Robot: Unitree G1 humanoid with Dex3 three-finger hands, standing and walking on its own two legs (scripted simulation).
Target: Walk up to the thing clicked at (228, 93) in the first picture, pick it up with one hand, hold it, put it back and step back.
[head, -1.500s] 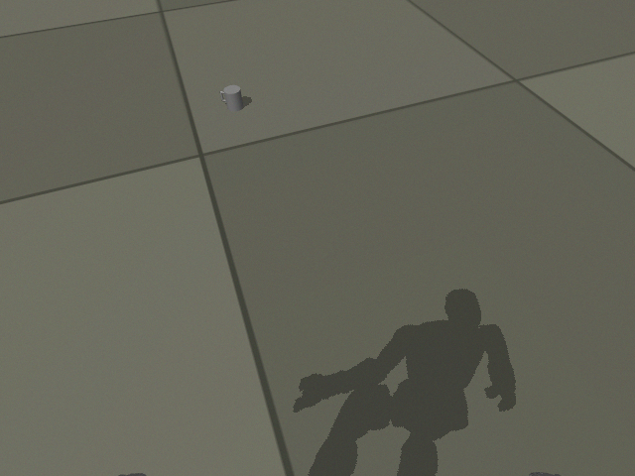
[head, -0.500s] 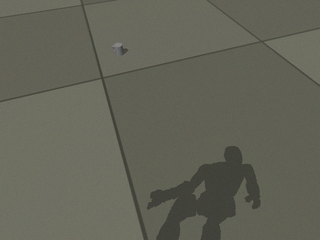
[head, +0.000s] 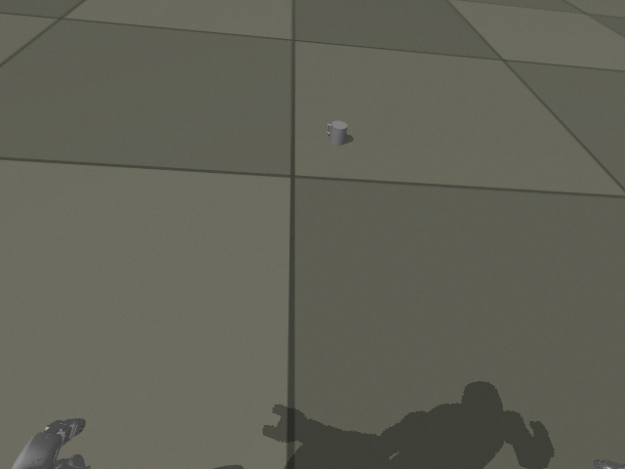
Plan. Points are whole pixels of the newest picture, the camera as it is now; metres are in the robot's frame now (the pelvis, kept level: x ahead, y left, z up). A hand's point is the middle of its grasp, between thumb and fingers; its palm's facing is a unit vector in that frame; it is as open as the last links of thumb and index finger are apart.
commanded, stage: walk up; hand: left
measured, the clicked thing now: (335, 132) +1.97 -0.18 -0.69
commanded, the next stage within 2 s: none
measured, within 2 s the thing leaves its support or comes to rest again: neither
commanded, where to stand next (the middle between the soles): +2.08 -0.59 m, yaw +79 degrees
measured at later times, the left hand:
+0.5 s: hand (170, 335) +0.31 +0.23 -0.08, palm faces +0.39 -0.83 -0.40, open 7.3 cm
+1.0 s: hand (243, 271) +0.50 +0.15 -0.15, palm faces +0.55 -0.80 -0.25, open 7.3 cm
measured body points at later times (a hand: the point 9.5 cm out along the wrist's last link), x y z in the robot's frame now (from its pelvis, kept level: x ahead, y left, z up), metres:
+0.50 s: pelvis +0.30 -0.09 +0.01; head +0.31 -0.10 +0.46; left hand +0.29 +0.28 -0.06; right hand +0.51 -0.40 -0.10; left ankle +0.13 +0.04 -0.62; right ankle +0.41 -0.19 -0.71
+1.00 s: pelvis +0.62 -0.09 +0.01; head +0.62 -0.04 +0.45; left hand +0.47 +0.19 -0.13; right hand +0.90 -0.30 -0.06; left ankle +0.59 +0.03 -0.71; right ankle +0.71 -0.21 -0.63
